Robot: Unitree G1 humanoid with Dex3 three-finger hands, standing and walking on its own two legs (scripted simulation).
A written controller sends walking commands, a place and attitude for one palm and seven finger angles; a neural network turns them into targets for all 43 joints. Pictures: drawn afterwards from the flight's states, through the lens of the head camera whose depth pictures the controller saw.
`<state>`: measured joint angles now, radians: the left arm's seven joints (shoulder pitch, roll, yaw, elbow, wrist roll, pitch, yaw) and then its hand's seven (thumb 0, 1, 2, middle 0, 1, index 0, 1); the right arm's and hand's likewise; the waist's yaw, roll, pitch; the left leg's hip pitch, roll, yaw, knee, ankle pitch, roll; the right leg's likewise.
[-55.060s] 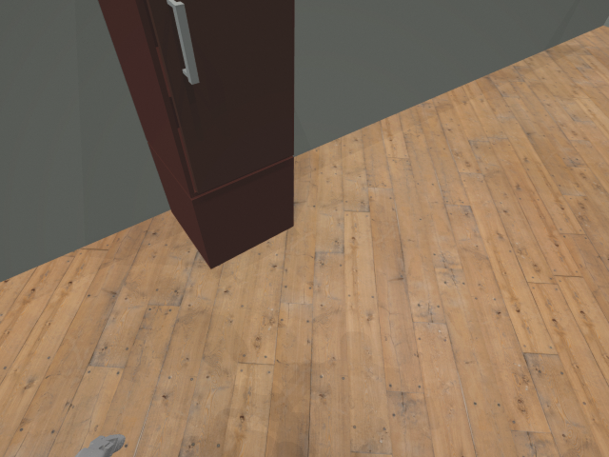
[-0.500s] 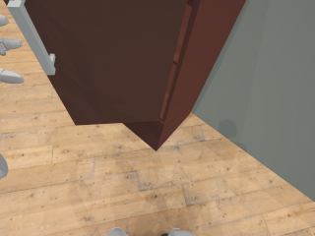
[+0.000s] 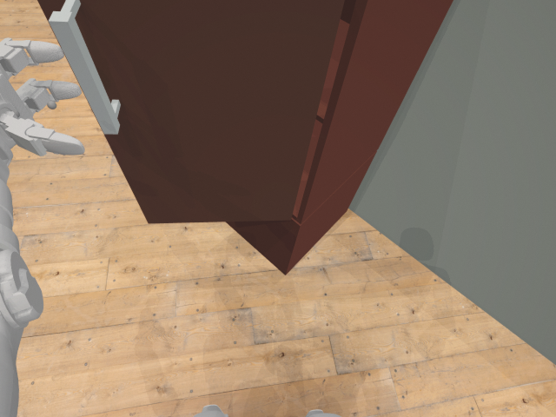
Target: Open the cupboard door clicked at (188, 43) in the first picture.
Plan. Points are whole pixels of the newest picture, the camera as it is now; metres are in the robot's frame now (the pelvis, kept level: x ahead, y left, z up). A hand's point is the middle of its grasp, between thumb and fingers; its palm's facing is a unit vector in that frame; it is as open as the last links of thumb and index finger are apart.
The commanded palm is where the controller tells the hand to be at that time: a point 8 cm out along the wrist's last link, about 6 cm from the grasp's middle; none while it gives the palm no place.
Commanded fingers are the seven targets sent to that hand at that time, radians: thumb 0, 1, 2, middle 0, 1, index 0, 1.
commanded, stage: slide the fingers in behind the handle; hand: left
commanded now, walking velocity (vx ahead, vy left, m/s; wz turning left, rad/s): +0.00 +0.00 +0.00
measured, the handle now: (93, 72) +0.55 +0.23 +0.15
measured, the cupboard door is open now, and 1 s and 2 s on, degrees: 47 46 46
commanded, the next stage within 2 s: close the thumb around the handle in 1.30 s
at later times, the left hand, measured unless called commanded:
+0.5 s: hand (78, 95) +0.51 +0.24 +0.15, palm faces -0.01 -1.00 +0.00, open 14.0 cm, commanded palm +0.49 +0.28 +0.15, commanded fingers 0.00 -0.50 0.30 -0.30 -1.20 -0.30 -1.20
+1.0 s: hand (98, 101) +0.50 +0.22 +0.14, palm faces +0.01 -1.00 +0.01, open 14.0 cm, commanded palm +0.48 +0.26 +0.15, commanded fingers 0.00 -0.50 0.30 -0.30 -1.20 -0.30 -1.20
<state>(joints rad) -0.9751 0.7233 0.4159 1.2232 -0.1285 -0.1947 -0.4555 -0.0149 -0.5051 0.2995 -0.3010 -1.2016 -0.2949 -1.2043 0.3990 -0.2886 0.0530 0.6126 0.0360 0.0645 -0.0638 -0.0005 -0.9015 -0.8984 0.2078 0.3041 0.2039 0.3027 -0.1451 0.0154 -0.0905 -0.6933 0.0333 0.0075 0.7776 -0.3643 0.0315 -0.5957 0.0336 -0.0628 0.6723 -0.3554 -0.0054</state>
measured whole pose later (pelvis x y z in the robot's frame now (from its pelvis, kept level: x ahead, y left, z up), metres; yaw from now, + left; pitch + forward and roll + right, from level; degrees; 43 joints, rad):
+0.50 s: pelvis +0.00 -0.01 +0.00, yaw -1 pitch +17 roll -3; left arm -0.98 0.72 0.44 1.23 -0.12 -0.21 -0.42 -0.02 -0.50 0.30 -0.30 -1.20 -0.30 -1.21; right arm 0.47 -0.29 0.04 0.65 0.03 0.06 -0.06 0.00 -0.90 -0.90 0.21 0.30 0.20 0.30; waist -0.17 0.02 -0.09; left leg -0.70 0.05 0.02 0.77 -0.36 0.02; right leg -0.61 0.05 -0.05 0.66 -0.35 -0.01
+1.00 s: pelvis +0.00 +0.00 +0.00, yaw -1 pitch +15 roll -3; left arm -0.94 0.59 0.40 1.16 -0.12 -0.21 -0.32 -0.02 -0.50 0.30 -0.30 -1.20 -0.30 -1.20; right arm 0.40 -0.27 0.04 0.62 0.02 0.04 -0.04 0.00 -0.90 -0.90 0.21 0.30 0.20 0.30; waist -0.15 0.02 -0.10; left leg -0.66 0.04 0.03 0.77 -0.37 0.03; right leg -0.58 0.04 -0.04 0.68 -0.36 -0.01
